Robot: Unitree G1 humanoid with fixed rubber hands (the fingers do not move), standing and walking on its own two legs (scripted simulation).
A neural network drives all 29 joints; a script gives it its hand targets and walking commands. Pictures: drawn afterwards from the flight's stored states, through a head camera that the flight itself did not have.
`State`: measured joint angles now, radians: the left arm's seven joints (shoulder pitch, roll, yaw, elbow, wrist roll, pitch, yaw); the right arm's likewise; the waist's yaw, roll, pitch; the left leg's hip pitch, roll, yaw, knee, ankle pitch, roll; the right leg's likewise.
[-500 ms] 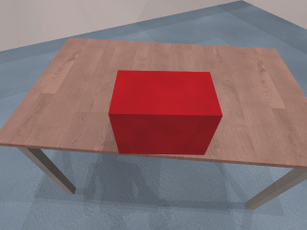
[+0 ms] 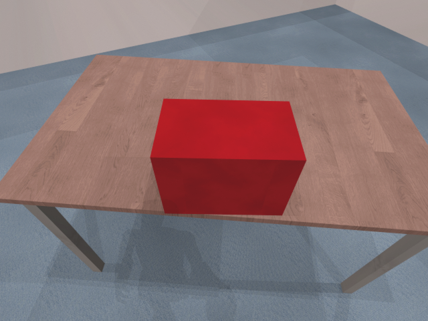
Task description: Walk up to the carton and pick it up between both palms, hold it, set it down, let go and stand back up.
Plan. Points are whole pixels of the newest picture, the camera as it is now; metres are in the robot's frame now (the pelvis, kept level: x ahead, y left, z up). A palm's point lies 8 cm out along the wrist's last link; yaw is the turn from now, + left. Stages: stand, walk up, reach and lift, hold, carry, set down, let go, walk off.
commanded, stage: stand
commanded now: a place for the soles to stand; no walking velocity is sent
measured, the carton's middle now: (225, 159) +0.47 -0.01 +0.00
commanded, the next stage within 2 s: reach and lift in 0.16 s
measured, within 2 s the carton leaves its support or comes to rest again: neither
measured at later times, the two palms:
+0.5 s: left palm (91, 320) +0.14 +0.24 -0.10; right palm (333, 317) +0.16 -0.24 -0.12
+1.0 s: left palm out of the picture +0.12 +0.24 -0.07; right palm out of the picture +0.13 -0.23 -0.08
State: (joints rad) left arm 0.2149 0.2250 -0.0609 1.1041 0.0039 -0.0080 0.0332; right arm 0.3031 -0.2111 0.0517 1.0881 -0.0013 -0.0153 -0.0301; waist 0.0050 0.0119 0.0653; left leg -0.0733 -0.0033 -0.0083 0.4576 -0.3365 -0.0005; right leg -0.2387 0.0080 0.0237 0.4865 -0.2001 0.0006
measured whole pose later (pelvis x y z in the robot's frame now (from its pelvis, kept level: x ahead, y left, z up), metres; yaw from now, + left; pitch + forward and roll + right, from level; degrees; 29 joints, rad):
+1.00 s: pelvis -0.02 -0.03 +0.00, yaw +4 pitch -6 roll +0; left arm 0.20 0.27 0.10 0.33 0.02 0.46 -0.06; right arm 0.25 -0.13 0.02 0.45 0.07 0.10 -0.05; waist -0.02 0.00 0.12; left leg -0.09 0.08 0.03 0.53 -0.33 -0.06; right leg -0.20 0.02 -0.07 0.51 -0.20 -0.04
